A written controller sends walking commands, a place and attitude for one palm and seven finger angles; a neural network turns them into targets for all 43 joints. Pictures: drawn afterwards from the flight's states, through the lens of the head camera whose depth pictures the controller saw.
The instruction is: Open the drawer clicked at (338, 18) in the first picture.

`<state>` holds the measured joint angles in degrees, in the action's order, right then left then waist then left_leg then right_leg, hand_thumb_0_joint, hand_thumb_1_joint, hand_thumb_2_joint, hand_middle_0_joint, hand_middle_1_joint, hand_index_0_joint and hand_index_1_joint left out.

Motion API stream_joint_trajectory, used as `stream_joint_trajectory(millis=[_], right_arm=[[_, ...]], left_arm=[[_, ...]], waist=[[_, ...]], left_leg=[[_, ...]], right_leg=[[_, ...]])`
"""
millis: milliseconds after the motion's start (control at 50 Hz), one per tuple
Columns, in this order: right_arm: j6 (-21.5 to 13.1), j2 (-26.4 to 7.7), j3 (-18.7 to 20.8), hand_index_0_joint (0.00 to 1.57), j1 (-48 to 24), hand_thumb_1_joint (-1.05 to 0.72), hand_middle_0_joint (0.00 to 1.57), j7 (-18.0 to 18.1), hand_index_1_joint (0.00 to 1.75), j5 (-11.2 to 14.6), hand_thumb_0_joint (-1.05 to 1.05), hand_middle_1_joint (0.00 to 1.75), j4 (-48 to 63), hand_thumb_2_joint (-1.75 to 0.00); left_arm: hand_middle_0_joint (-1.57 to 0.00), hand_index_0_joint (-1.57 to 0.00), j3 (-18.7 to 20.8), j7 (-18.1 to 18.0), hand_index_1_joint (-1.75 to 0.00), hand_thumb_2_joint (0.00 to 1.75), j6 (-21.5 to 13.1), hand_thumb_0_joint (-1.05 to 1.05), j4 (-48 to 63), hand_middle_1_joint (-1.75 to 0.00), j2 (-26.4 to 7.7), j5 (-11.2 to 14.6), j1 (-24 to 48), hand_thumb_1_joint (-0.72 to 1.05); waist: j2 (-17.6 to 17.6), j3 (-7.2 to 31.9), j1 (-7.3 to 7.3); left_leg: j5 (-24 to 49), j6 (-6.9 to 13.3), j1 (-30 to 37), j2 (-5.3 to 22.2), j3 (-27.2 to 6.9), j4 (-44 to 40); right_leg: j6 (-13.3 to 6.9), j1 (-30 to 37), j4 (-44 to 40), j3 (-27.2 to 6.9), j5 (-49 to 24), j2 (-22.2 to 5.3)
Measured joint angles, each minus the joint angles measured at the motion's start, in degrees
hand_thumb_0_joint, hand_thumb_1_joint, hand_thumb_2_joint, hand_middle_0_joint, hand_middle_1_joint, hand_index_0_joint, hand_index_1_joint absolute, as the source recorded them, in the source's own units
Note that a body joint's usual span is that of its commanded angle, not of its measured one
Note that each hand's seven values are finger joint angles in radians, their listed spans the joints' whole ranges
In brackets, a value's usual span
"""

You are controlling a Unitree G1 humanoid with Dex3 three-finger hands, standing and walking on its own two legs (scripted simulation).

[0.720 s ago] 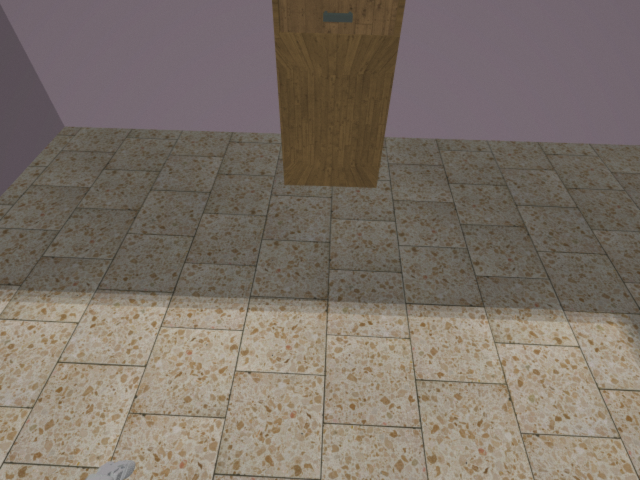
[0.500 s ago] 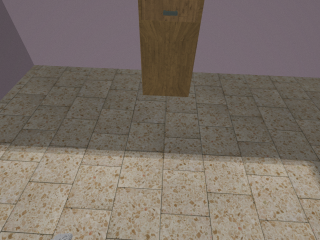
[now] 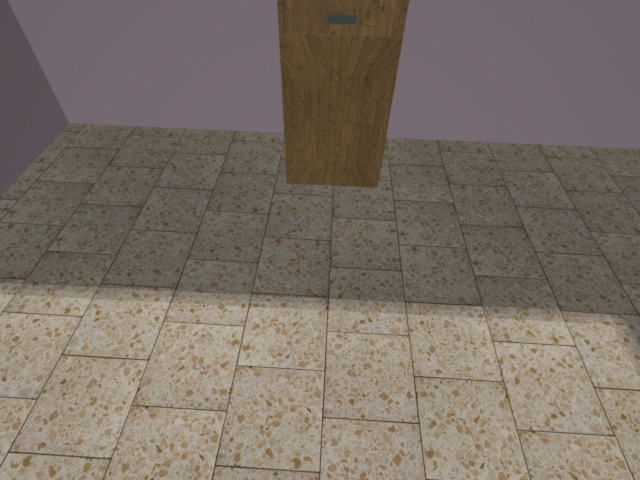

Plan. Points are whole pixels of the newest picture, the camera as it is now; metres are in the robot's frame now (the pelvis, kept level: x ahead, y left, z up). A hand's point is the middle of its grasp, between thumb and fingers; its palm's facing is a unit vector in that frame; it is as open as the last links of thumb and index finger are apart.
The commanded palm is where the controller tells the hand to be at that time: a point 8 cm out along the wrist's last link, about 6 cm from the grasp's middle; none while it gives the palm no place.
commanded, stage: stand and wait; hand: left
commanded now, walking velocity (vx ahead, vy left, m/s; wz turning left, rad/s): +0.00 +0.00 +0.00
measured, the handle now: (341, 17) +1.56 +0.01 +0.02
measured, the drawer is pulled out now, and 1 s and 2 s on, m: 0.00 0.00 0.00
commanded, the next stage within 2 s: look at it before walking up in 0.10 s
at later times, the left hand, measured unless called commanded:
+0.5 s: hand out of the picture +0.07 +0.25 -0.16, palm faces -0.04 -0.94 -0.33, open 7.4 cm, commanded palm none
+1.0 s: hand out of the picture +0.06 +0.23 -0.17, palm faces -0.06 -0.96 -0.27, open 7.4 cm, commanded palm none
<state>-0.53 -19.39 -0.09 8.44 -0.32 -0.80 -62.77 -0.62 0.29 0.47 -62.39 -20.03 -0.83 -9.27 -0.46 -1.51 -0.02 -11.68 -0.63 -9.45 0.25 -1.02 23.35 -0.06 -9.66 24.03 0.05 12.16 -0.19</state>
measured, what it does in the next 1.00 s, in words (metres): stands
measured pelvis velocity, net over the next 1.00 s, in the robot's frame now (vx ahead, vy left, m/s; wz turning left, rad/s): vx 0.02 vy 0.00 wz -0.05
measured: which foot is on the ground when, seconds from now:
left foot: down 0.00-1.00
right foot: down 0.00-1.00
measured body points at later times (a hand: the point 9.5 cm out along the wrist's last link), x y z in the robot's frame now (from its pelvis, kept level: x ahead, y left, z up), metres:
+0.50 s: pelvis +0.00 +0.00 +0.00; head +0.00 +0.00 +0.45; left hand +0.07 +0.30 -0.13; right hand +0.07 -0.29 -0.13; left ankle +0.01 +0.13 -0.74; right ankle +0.01 -0.12 -0.74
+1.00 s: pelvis +0.02 +0.00 +0.00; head +0.01 +0.01 +0.45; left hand +0.07 +0.28 -0.15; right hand +0.07 -0.28 -0.14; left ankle +0.01 +0.13 -0.74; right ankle +0.01 -0.12 -0.74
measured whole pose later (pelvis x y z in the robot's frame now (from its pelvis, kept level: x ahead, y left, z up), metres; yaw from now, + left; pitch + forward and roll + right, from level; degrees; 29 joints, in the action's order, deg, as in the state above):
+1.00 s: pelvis +0.02 +0.00 +0.00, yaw -3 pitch -1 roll +0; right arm 0.2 -16.3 -0.1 10.6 -0.5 -1.5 -63.0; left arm -0.3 0.7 1.6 -62.3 -16.9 -1.5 -13.6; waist -0.5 1.3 0.8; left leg -17.1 -0.5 -9.4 1.5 1.5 26.5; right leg -0.5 -10.5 26.8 -2.3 16.6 1.1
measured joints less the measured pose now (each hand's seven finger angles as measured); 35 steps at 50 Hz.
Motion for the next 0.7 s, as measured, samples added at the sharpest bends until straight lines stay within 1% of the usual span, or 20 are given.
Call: stream_joint_trajectory(millis=[220,700], right_arm=[[-0.15,0.4,-0.02,0.2,-0.41,-0.9,0.2,-0.11,0.3,0.04,0.01,0.3,-0.44,-0.9],[-0.19,0.26,-0.1,0.2,-0.87,-0.9,0.2,-0.12,0.3,0.18,0.01,0.3,-0.73,-0.9]], left_arm=[[-0.2,-0.2,-0.11,-0.03,-0.3,0.89,-0.24,0.0,-0.02,-0.3,0.34,-0.11,0.83,0.91],[-0.2,-0.2,-0.12,-0.05,-0.3,0.89,-0.35,0.0,-0.33,-0.3,0.24,-0.15,0.66,0.91]], waist=[[-0.21,0.39,-0.14],[-0.07,-0.3,-0.03]], left_leg=[[0.52,0.02,0.35,0.03,0.16,-0.74],[0.78,-0.02,0.84,0.09,0.16,-1.85]], right_leg=[[0.05,0.29,-0.74,-0.17,-0.58,0.02],[0.06,0.81,-1.93,-0.16,-0.89,0.07]])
